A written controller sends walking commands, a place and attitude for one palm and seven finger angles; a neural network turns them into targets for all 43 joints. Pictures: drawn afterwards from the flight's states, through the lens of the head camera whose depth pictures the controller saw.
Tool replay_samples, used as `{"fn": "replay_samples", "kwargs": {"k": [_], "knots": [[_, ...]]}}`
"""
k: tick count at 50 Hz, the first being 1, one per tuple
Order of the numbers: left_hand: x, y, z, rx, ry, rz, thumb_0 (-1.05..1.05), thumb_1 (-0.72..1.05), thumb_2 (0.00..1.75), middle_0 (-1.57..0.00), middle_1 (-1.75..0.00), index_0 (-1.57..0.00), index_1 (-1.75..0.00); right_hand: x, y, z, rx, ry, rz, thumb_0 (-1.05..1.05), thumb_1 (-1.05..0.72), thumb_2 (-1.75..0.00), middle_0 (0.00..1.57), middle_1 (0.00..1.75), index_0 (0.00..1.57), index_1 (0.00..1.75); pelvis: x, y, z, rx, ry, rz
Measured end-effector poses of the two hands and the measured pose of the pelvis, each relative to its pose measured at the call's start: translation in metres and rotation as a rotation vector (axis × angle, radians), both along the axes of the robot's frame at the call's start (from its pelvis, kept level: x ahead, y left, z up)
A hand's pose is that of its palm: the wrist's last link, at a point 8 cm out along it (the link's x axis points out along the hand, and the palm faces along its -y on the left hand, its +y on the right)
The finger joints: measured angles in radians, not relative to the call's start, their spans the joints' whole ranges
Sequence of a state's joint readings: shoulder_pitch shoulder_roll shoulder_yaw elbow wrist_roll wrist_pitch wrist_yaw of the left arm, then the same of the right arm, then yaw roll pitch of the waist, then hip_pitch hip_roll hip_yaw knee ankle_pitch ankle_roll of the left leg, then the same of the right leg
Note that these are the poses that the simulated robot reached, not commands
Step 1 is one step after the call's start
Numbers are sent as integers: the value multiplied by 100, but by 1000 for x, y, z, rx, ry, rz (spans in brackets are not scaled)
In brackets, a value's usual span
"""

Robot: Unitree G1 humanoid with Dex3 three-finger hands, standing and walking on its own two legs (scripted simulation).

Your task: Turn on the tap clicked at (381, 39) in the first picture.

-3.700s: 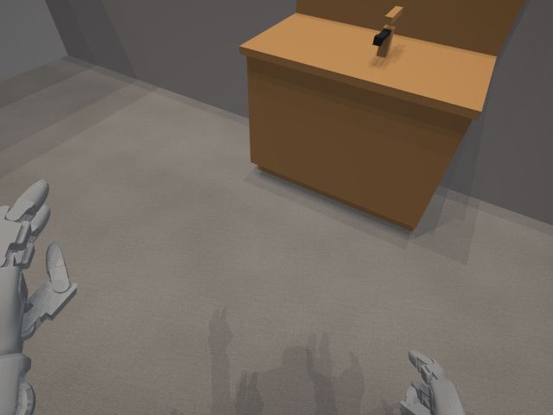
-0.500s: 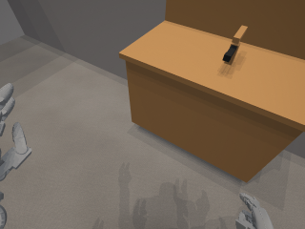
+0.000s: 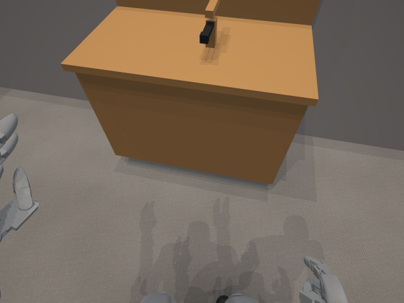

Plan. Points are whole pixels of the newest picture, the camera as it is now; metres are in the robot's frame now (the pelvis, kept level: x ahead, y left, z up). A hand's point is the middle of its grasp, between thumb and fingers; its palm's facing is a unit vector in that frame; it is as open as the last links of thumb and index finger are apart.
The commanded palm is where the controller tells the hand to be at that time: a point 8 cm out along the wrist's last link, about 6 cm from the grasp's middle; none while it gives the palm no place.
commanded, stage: turn to face it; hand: left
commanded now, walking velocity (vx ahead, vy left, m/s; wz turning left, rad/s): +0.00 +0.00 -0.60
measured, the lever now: (204, 37) +0.89 +0.04 +0.04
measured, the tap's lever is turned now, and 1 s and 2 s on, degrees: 0 0 0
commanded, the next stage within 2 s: take the last steps up to it in 0.80 s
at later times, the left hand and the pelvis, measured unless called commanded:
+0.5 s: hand (125, 201) +0.23 +0.12 +0.16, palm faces +0.08 -0.86 -0.50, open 7.4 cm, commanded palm +0.18 +0.19 +0.19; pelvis -0.06 -0.03 +0.00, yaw -18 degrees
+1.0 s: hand (162, 222) +0.20 +0.06 +0.17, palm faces -0.04 -0.88 -0.47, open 7.4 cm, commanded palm +0.17 +0.13 +0.19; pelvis -0.11 -0.04 +0.00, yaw -28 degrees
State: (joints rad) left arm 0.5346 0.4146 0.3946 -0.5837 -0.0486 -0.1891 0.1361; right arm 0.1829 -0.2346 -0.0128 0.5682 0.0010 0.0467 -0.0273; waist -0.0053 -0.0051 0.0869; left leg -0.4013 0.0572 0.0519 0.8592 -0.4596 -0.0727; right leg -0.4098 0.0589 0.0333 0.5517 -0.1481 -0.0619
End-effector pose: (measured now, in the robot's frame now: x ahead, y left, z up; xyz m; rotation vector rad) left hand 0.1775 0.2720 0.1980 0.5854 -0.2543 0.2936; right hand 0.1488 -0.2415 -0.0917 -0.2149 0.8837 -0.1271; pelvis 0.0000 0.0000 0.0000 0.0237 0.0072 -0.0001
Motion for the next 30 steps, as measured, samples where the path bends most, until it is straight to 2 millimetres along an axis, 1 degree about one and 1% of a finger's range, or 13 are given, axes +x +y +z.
{"fn": "replay_samples", "kwargs": {"k": [3,5,8,10,13,16,19,21,25,30], "knots": [[-2,5,1,-8,-33,-17,1,88,89,-22,-30,-22,-30,-15,-15,10,-55,-12,-36,1,-91,-90,20,30,20,30,-6,4,-1,-5,9,-30],[-2,8,-2,-25,-60,-27,1,88,89,-22,-30,-22,-30,-23,-20,15,-82,-29,-58,1,-91,-90,19,30,20,30,-12,6,-3,1,1,-53],[2,8,-5,-44,-70,-25,1,88,90,-21,-30,-21,-30,-34,-19,22,-74,-68,-98,1,-91,-90,19,30,20,30,-19,6,0,-8,-17,-90],[5,2,-8,-71,-58,-30,1,88,90,-21,-30,-21,-30,-41,-15,23,-39,-91,-119,1,-91,-90,19,30,20,30,-21,4,3,-26,-22,-113],[11,-17,-10,-94,-33,-66,1,89,90,-21,-30,-21,-30,-50,-9,21,19,-117,-132,1,-91,-90,19,30,20,30,-25,-1,6,-48,-20,-162],[19,-45,-10,-66,-18,-133,2,89,90,-21,-30,-21,-30,-60,-7,13,73,-140,-138,1,-91,-90,20,30,20,30,-31,-14,2,-52,-18,-208],[26,-74,-11,-11,-34,-203,2,89,90,-21,-30,-21,-30,-73,-16,-4,109,-143,-151,1,-91,-90,20,30,21,30,-41,-28,-10,-57,-22,-237],[30,-88,-12,-13,-28,-242,1,89,90,-21,-30,-21,-30,-86,-25,-12,112,-109,-182,1,-91,-90,20,30,21,30,-49,-31,-10,-53,-20,-257],[29,-104,-13,-13,25,-301,1,88,90,-21,-30,-21,-30,-118,-46,-10,79,-47,-277,1,-91,-90,20,30,21,30,-58,-33,-4,-37,-10,-307],[23,-108,-6,-3,17,-364,1,88,89,-22,-30,-22,-30,-155,-67,5,-10,-10,-361,1,-91,-90,20,30,20,30,-64,-31,1,-23,7,-352]]}}
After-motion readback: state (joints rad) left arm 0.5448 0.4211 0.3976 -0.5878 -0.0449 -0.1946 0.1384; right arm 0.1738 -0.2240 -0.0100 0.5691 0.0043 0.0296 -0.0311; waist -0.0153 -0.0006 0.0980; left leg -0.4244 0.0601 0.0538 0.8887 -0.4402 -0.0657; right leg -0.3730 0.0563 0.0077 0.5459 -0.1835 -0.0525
